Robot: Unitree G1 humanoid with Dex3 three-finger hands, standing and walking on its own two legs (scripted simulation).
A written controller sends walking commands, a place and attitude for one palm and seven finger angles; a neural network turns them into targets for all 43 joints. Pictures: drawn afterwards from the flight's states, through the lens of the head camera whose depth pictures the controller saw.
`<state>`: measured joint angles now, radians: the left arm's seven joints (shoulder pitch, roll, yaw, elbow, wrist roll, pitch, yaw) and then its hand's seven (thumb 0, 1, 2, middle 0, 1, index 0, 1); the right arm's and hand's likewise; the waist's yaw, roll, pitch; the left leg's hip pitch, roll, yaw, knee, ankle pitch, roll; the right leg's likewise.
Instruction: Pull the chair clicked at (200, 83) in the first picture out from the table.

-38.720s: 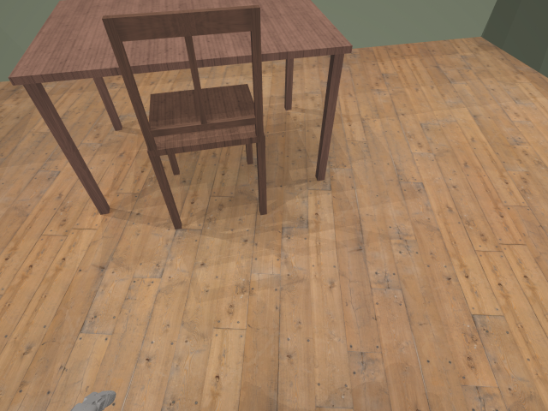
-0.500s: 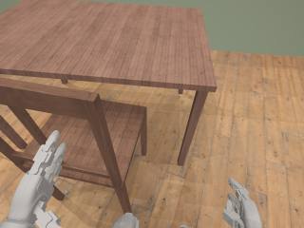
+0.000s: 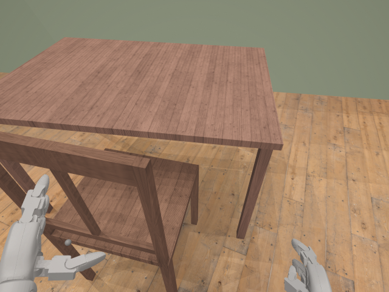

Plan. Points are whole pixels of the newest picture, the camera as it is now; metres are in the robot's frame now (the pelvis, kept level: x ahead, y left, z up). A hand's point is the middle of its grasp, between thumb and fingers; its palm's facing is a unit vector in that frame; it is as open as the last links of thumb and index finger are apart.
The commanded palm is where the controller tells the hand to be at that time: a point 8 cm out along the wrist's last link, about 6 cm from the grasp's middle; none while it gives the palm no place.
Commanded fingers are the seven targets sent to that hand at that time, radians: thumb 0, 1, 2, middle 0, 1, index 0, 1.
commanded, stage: draw the hand back to the body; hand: left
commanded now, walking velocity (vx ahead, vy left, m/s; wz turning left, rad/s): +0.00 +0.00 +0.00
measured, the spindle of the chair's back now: (79, 205) +0.32 +0.33 -0.04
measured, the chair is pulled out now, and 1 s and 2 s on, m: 0.15 0.15 0.15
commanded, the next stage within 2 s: step back with the hand held close in 0.76 s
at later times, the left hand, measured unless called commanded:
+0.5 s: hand (51, 171) +0.23 +0.25 +0.20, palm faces +0.45 -0.81 -0.38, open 8.2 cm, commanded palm +0.18 +0.29 +0.20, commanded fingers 0.00 0.90 0.90 -0.20 -0.30 -0.20 -0.30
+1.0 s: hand (60, 191) +0.21 +0.23 +0.18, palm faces +0.42 -0.82 -0.39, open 7.5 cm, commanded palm +0.16 +0.27 +0.20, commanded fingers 0.00 0.90 0.90 -0.20 -0.30 -0.20 -0.30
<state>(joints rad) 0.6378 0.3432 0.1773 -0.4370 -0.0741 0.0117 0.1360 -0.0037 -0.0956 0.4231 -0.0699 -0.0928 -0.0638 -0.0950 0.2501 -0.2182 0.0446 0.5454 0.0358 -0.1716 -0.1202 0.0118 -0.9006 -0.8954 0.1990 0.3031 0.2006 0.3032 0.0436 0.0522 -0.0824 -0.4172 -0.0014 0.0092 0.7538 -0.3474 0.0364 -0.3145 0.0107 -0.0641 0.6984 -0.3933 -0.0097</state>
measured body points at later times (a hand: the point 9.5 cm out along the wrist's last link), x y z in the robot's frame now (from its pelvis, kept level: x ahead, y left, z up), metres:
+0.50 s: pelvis +0.04 -0.01 +0.03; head +0.01 -0.02 +0.48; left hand +0.20 +0.29 +0.22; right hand +0.23 -0.23 -0.05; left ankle +0.03 +0.09 -0.71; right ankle -0.01 -0.12 -0.71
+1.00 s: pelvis +0.01 -0.03 +0.03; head -0.02 -0.05 +0.48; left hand +0.18 +0.27 +0.21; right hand +0.20 -0.26 -0.05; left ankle +0.03 +0.09 -0.71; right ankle -0.01 -0.12 -0.71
